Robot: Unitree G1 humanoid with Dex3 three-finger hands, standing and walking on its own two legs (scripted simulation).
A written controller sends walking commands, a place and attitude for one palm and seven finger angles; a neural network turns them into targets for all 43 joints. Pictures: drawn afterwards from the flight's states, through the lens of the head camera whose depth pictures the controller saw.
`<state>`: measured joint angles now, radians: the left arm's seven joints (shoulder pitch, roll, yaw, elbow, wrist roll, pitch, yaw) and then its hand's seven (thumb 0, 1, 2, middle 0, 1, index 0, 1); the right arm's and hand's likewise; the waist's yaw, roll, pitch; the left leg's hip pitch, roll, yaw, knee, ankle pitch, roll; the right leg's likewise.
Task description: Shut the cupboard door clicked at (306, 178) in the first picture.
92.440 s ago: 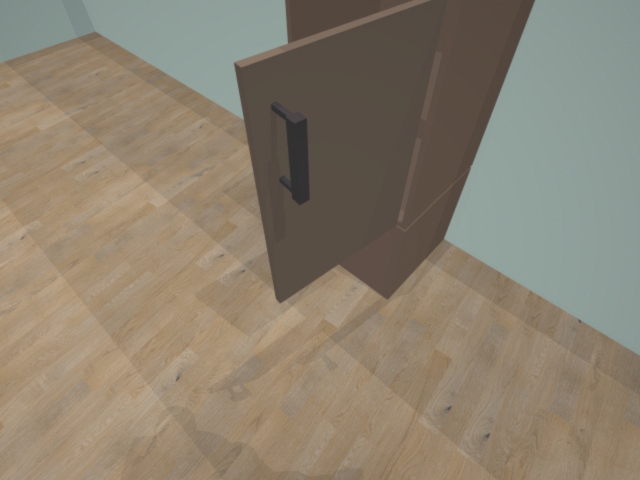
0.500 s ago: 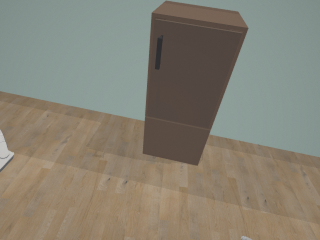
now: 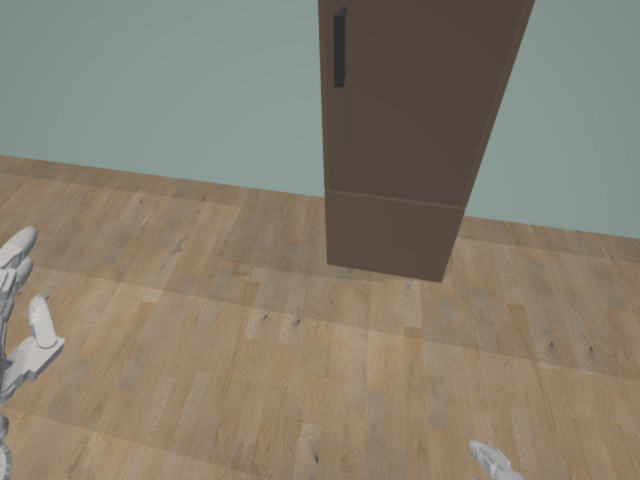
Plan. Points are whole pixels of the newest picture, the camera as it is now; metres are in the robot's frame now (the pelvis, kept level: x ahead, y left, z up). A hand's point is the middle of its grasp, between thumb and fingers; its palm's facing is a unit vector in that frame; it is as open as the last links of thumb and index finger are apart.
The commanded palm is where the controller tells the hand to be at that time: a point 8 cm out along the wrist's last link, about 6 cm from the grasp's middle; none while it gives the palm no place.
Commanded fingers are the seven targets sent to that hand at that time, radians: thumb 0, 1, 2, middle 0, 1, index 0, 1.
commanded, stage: let the arm hang, fingers relaxed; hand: left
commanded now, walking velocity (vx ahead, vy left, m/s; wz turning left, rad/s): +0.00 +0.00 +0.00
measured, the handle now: (341, 48) +0.98 +0.01 +0.12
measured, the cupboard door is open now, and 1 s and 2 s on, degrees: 0 0 0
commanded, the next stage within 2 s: look to check the result in 1.06 s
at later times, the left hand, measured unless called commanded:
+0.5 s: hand out of the picture +0.03 +0.20 -0.15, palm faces +0.03 -0.97 -0.24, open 7.2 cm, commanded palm none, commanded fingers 0.00 0.90 0.90 -0.20 -0.30 -0.20 -0.30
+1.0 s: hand out of the picture -0.02 +0.16 -0.16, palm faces +0.04 -0.99 -0.13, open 7.4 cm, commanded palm none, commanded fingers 0.00 0.90 0.90 -0.20 -0.30 -0.20 -0.30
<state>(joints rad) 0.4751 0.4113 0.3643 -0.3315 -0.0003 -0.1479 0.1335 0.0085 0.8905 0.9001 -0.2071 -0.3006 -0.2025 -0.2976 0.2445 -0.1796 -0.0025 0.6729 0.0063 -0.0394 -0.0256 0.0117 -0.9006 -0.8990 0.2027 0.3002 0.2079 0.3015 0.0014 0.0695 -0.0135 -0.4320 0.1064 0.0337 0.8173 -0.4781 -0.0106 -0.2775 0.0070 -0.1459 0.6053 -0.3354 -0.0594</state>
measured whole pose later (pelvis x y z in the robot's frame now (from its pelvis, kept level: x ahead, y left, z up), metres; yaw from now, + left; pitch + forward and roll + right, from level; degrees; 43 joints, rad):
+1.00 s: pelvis +0.02 +0.02 +0.02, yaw -1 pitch -3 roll +0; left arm 0.35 0.08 0.00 1.17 0.01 0.00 0.04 0.00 0.91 0.90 -0.20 -0.30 -0.20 -0.30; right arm 0.34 -0.11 0.00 1.15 -0.02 0.02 -0.04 0.00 -0.91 -0.90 0.20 0.30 0.20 0.30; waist -0.01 0.01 0.03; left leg -0.18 0.04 0.12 0.40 -0.17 0.02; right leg -0.08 -0.02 -0.11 0.39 -0.27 -0.01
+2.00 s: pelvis +0.02 +0.03 +0.02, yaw -2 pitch -2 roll +0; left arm 0.30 0.14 0.01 1.15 0.01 0.00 0.03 0.00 0.91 0.90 -0.20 -0.30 -0.20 -0.30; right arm 0.29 -0.15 -0.01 1.14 -0.02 0.00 -0.03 0.00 -0.91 -0.90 0.20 0.30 0.20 0.30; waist -0.01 0.01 0.05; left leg -0.17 0.02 0.14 0.38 -0.16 0.03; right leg -0.08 -0.04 -0.09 0.38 -0.25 0.01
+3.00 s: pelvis +0.04 +0.02 +0.02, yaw -1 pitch -2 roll +0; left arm 0.22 0.21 0.01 1.15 0.01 -0.01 0.02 0.00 0.90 0.90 -0.20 -0.30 -0.20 -0.30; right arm 0.20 -0.23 -0.01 1.13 -0.02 0.00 -0.02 0.00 -0.91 -0.90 0.20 0.30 0.20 0.30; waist -0.01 0.01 0.05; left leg -0.14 0.03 0.13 0.33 -0.16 0.01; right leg -0.04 -0.02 -0.10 0.31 -0.25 0.00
